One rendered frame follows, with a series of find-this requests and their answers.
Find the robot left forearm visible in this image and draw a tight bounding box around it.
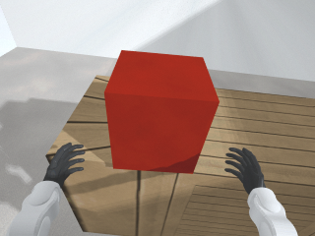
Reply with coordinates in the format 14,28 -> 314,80
5,180 -> 62,236

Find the carton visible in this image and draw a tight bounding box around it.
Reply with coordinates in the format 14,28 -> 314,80
104,50 -> 220,174

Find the left robot hand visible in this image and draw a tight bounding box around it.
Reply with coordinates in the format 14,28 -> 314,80
43,142 -> 86,189

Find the robot right forearm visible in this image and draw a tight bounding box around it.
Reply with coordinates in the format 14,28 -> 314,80
247,187 -> 298,236

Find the right robot hand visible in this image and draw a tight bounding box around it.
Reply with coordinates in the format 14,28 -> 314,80
224,147 -> 266,195

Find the pedestal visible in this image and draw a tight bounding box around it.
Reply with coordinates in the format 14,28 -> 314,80
46,75 -> 315,236

